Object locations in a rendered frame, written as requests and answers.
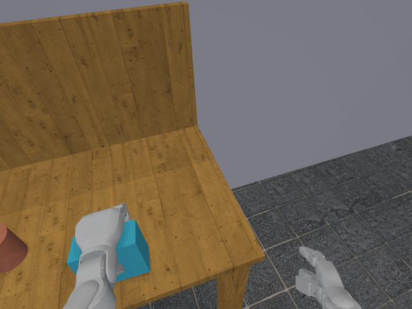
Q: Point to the robot left hand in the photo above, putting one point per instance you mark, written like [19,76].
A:
[102,228]

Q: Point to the table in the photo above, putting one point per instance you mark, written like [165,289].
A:
[96,110]

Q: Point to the sponge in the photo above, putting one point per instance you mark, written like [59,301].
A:
[132,252]

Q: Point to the robot right hand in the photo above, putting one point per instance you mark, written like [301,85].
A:
[325,274]

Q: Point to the right robot forearm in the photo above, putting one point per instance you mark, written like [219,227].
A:
[336,297]

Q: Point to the left robot forearm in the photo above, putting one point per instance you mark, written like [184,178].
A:
[95,280]

